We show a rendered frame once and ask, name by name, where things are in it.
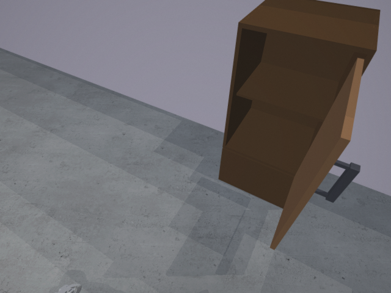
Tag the handle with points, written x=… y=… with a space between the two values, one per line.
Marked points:
x=341 y=184

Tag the cupboard door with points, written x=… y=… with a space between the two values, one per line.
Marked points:
x=331 y=140

